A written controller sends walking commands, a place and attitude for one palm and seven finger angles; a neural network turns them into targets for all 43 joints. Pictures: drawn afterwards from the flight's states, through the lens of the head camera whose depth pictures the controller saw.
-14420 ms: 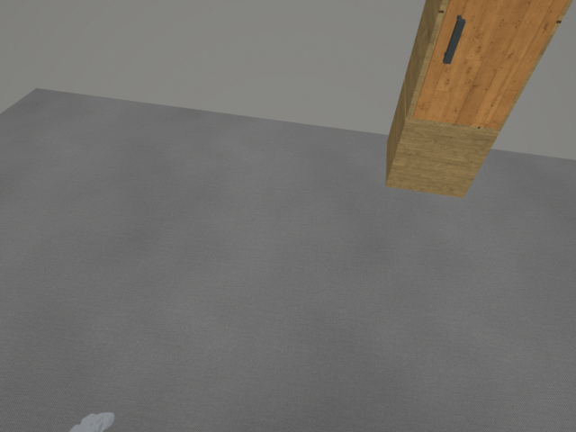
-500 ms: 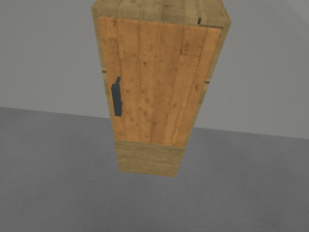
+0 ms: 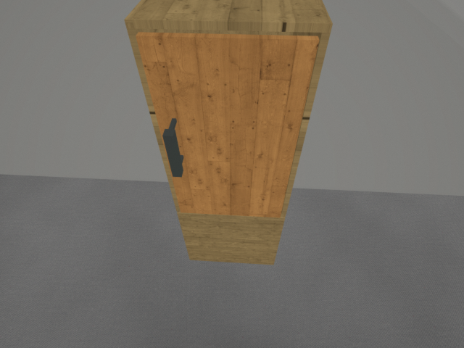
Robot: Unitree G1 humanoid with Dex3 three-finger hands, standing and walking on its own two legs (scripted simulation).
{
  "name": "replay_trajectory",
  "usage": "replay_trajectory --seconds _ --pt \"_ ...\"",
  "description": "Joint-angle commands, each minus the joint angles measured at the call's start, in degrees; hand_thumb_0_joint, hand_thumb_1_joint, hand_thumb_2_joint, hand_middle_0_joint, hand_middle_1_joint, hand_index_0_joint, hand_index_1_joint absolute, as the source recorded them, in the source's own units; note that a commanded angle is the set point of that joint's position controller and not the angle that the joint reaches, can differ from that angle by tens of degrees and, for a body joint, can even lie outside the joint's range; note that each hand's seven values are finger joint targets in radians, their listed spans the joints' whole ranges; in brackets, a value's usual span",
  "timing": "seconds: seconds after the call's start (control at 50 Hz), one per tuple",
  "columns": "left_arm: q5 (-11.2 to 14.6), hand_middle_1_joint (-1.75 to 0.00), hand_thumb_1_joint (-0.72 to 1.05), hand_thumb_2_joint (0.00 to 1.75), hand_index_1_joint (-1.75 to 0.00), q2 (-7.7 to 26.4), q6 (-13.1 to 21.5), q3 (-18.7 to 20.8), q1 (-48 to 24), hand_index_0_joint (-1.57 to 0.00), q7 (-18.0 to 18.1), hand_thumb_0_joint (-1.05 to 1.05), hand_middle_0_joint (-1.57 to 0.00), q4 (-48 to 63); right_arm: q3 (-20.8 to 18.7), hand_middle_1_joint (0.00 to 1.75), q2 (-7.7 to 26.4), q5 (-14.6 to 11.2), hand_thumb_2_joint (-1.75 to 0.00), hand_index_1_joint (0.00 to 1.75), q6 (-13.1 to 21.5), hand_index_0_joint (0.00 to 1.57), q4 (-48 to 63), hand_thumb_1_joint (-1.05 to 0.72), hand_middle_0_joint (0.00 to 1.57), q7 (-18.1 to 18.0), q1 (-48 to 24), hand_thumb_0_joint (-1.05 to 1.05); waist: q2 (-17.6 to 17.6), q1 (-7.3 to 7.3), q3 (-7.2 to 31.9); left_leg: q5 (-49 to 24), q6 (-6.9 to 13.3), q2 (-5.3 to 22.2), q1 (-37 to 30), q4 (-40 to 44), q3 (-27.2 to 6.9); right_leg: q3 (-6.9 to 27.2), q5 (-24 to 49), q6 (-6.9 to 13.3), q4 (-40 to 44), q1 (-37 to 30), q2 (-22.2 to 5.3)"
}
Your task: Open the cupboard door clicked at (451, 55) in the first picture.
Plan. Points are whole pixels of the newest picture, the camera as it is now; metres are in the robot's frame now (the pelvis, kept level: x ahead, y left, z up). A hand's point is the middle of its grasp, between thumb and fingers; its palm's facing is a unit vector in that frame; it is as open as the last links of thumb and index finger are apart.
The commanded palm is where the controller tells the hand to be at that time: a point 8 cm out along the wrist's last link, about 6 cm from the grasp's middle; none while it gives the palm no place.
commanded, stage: come to a stop and stand still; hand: left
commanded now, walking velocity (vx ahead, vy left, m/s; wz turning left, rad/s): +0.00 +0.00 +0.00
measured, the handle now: (175, 148) +0.56 +0.17 +0.00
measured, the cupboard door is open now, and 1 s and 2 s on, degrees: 0 0 0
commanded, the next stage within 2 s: look again from close up in 0.30 s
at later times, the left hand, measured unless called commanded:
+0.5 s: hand out of the picture -0.01 +0.16 -0.15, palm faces +0.04 -0.97 -0.22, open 7.4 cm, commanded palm none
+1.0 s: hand out of the picture +0.01 +0.15 -0.16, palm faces +0.05 -0.97 -0.22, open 7.3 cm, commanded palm none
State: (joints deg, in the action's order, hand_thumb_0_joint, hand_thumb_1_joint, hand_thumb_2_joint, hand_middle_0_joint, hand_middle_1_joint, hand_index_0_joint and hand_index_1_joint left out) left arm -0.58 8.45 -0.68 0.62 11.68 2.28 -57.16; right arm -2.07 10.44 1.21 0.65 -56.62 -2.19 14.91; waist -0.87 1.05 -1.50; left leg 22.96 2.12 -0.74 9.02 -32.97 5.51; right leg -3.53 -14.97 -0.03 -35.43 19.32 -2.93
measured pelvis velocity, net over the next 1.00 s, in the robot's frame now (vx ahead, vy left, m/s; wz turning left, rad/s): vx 0.01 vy -0.03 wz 0.02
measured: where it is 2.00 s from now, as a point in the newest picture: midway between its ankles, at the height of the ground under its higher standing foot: outside the picture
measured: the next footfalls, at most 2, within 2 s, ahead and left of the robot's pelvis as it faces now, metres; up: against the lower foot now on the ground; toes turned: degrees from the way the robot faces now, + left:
none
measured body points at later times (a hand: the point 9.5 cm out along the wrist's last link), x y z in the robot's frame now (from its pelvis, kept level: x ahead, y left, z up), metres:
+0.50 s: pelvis -0.01 -0.02 +0.01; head +0.01 -0.04 +0.46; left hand -0.01 +0.21 -0.14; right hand -0.03 -0.23 -0.16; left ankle -0.05 +0.09 -0.73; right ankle +0.04 -0.12 -0.73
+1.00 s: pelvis +0.01 -0.03 +0.01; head +0.02 -0.04 +0.46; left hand +0.01 +0.20 -0.14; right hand -0.01 -0.24 -0.16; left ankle -0.05 +0.09 -0.73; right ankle +0.04 -0.12 -0.73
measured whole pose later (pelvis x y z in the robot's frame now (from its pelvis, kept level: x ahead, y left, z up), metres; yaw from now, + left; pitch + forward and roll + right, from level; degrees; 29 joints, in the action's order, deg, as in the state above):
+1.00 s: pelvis +0.01 -0.03 +0.01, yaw +1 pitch -1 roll +1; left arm -0.3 8.6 1.2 0.2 14.6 1.8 -64.5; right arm 0.7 7.7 1.1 1.8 -65.7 -2.0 17.6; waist -1.3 0.1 -2.2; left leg 18.3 -0.6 1.2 4.7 -24.1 3.4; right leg -6.0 -11.8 2.4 -27.3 14.6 -0.8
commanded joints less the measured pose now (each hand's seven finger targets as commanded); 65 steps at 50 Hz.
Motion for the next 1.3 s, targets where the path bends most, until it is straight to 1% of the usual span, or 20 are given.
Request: replay_trajectory --seconds 0.0,0.04,0.12,0.34,0.5,0.66,0.98,1.0,1.02,1.04,1.06,1.08,1.1,1.12,1.14,1.16,1.2,1.24,1.26,1.28 --pt "-0.23 -0.3 0.9 0.9 -0.3 5.98 0.88 0.61 2.84 -0.2 -0.43 0.0 -0.2 2.0 0.19 0.3 4.9 -0.05 -0.9 0.3 0.75 0.2 3.95 -0.9 0.2 0.48 2.01 0.0 0.16 -1.36 -3.98 -10.04 1.12 7.98 8.35 13.09 -9.04 4.26 3.78 2.31 7.74 -5.38 -1.77" --pt "-0.14 -0.3 0.9 0.9 -0.3 6.37 1.12 0.49 2.74 -0.2 -0.66 0.0 -0.2 1.86 0.39 0.3 5.44 0.01 -0.9 0.3 0.75 0.2 3.84 -0.9 0.2 0.67 2.45 0.0 0.14 -0.84 -4.55 -4.46 0.92 6.94 7.95 14.56 -8.57 6.02 1.68 2.56 10.27 -4.8 -2.23" --pt "-0.12 -0.3 0.9 0.9 -0.3 7.06 1.53 0.4 3.23 -0.2 -0.81 0.0 -0.2 1.18 0.77 0.3 5.61 0.0 -0.9 0.3 0.85 0.2 2.7 -0.9 0.2 0.86 3.09 0.0 0.65 -0.74 -4.26 -2.69 0.74 6.28 7.25 15.84 -8.0 6.74 0.8 2.46 12.34 -5.71 -2.72" --pt "0.17 -0.3 0.9 0.9 -0.3 7.01 2.55 0.09 4.8 -0.2 -0.74 0.0 -0.2 -2.88 1.76 0.3 4.68 -0.36 -0.9 0.3 1.19 0.2 -3.06 -0.9 0.2 0.79 5.98 0.0 2.99 -0.55 -1.61 -7.04 0.09 6.04 4.39 15.31 -6.64 7.08 3.87 2.82 13.95 -8.81 -4.28" --pt "0.23 -0.3 0.9 0.9 -0.3 6.32 2.82 0.05 5.69 -0.2 -0.41 0.0 -0.2 -5.26 2.11 0.3 2.94 -0.44 -0.9 0.3 1.35 0.2 -6.65 -0.9 0.2 0.54 7.7 0.0 1.81 -0.92 -1.99 -9.84 -0.34 6.24 4.62 15.0 -6.36 6.13 8.5 3.17 12.86 -10.66 -4.62" --pt "0.21 -0.3 0.9 0.9 -0.3 5.54 2.59 0.08 5.76 -0.2 -0.29 0.0 -0.2 -5.95 2.2 0.3 1.56 -0.37 -0.9 0.3 1.11 0.2 -8.18 -0.9 0.2 0.31 8.64 0.0 1.34 -0.97 -3.61 -8.73 -0.47 6.49 4.95 15.02 -6.18 6.09 5.64 3.3 13.81 -9.54 -4.29" --pt "0.09 -0.3 0.9 0.9 -0.3 5.85 2.71 0.36 5.59 -0.2 -0.32 0.0 -0.2 -5.52 1.92 0.3 1.8 -0.42 -0.9 0.3 1.35 0.2 -8.32 -0.9 0.2 0.08 8.11 0.0 1.26 -1.07 -2.6 -12.49 -0.71 6.8 3.86 14.25 -6.01 5.31 12.64 3.25 12.62 -11.16 -4.46" --pt "-0.2 -0.3 0.9 0.9 -0.3 7.53 3.22 0.84 13.99 -0.2 2.15 0.0 -0.2 -8.51 0.96 0.3 4.16 -0.99 -0.9 0.3 1.79 0.2 -4.17 -0.9 0.2 0.46 0.28 0.0 4.95 -4.79 -0.57 -13.61 -2.4 7.19 6.4 1.16 -1.96 8.1 41.99 1.17 9.21 -13.02 -7.44" --pt "12.57 -0.32 0.88 0.89 -0.32 18.55 16.02 4.9 -31.9 -0.2 0.5 0.0 -0.2 78.18 0.67 0.3 14.62 -4.08 -0.9 0.3 11.36 0.2 17.62 -0.9 0.2 -2.11 -0.38 0.0 -6.32 3.15 25.45 -17.99 -0.5 0.38 -3.4 9.95 -4.82 8.21 25.2 1.91 7.91 -18.52 -3.12" --pt "7.76 -0.33 0.85 0.88 -0.33 15.38 12.94 5.79 -7.78 -0.2 3.35 0.0 -0.2 64.61 1.02 0.3 9.93 -3.22 -0.9 0.3 15.86 0.2 14.9 -0.9 0.2 -4.02 -5.5 0.0 -14.15 -1.57 24.44 -22.71 -0.31 0.59 -2.63 10.35 -3.11 5.56 15.06 3.84 6.07 -18.05 0.34" --pt "9.35 -0.34 0.83 0.87 -0.34 3.38 5.78 0.51 7.44 -0.21 4.71 0.0 -0.21 54.11 0.28 0.3 7.18 -4.27 -0.9 0.3 17.56 0.2 15.19 -0.9 0.2 -3.82 -5.03 0.0 -10.7 -0.44 12.4 -20.25 -2.36 1.39 3.91 10.61 -4.84 2.38 8.69 3.05 7.25 -10.93 0.96" --pt "10.79 -0.36 0.81 0.86 -0.36 0.64 5.83 -0.24 6.13 -0.21 3.56 0.0 -0.21 51.62 0.79 0.3 8.54 -4.32 -0.9 0.3 18.04 0.2 13.57 -0.9 0.2 -3.71 -3.38 0.0 -0.2 0.78 3.32 -15.78 -1.72 1.28 7.88 9.5 -5.87 0.36 5.89 1.44 8.87 -5.78 1.06" --pt "11.35 -0.37 0.78 0.85 -0.37 4.5 9.12 3.02 1.56 -0.21 2.26 0.0 -0.21 53.5 -0.36 0.3 10.56 -3.77 -0.9 0.3 19.09 0.2 16.63 -0.9 0.2 -3.29 -4.49 0.0 7.34 2.33 -2.83 -10.98 -0.77 0.94 11.88 7.21 -7.31 0.41 -0.06 0.66 9.43 -0.04 1.08" --pt "11.3 -0.39 0.76 0.84 -0.39 5.75 12.79 5.42 2.81 -0.21 -0.05 0.0 -0.21 51.68 -1.36 0.3 11.47 -2.74 -0.9 0.3 19.77 0.2 18.16 -0.9 0.2 -2.81 -2.84 0.0 12.68 2.34 -0.46 -7.94 -0.39 0.42 14.07 4.21 -6.45 -0.01 -5.86 0.06 8.65 3.16 0.9" --pt "11.82 -0.4 0.74 0.83 -0.4 4.53 16.48 6.42 7.51 -0.21 -2.6 0.0 -0.21 47.64 -1.86 0.3 11.31 -2.15 -0.9 0.3 20.41 0.2 20.14 -0.9 0.2 -2.3 -3.45 0.0 16.08 1.21 -0.04 -5.11 -0.44 0.08 18.2 0.74 -6.2 0.67 -10.67 -0.17 6.93 5.98 0.6" --pt "12.36 -0.42 0.71 0.82 -0.42 4.21 20.11 7.83 13.93 -0.21 -6.01 0.0 -0.21 44.44 -2.25 0.3 10.91 -2.34 -0.9 0.3 21.09 0.2 22.7 -0.9 0.2 -1.13 -4.08 0.0 10.42 -1.81 0.57 -4.12 -1.33 -0.76 21.38 -1.8 -5.4 1.96 -12.57 0.73 4.12 6.38 0.05" --pt "14.09 -0.45 0.67 0.8 -0.45 1.18 29.0 7.27 20.5 -0.22 -13.12 0.0 -0.22 44.43 -2.84 0.3 10.18 -2.06 -0.9 0.3 21.77 0.2 27.01 -0.9 0.2 0.87 -5.17 0.0 10.91 -3.84 6.79 -4.58 -2.18 -1.41 26.83 -8.14 -3.99 2.44 -10.02 1.52 -3.37 7.26 0.22" --pt "15.25 -0.48 0.62 0.78 -0.48 3.45 37.53 9.71 21.53 -0.22 -20.21 0.0 -0.22 44.54 -3.73 0.3 10.94 -1.89 -0.9 0.3 21.65 0.2 29.92 -0.9 0.2 2.54 -6.55 0.0 10.29 -3.92 10.68 -5.2 -2.61 -1.9 33.0 -14.77 -3.82 4.03 -4.15 2.1 -9.51 8.65 -0.09" --pt "15.2 -0.5 0.6 0.77 -0.5 6.14 40.53 11.59 21.36 -0.22 -24.31 0.0 -0.22 42.69 -4.24 0.3 11.67 -2.0 -0.9 0.3 21.25 0.2 30.81 -0.9 0.2 3.49 -5.98 0.0 7.32 -3.96 11.68 -6.26 -2.84 -1.88 34.7 -18.1 -4.15 5.93 -1.31 2.86 -12.57 9.41 -0.63" --pt "15.76 -0.51 0.57 0.76 -0.51 7.49 41.08 12.63 21.32 -0.22 -26.65 0.0 -0.22 44.69 -4.32 0.3 11.83 -2.42 -0.9 0.3 20.58 0.2 32.8 -0.9 0.2 3.71 -7.29 0.0 6.35 -4.64 13.56 -5.56 -2.43 -2.15 37.37 -19.73 -3.39 6.77 -1.54 2.8 -13.79 10.46 -0.93"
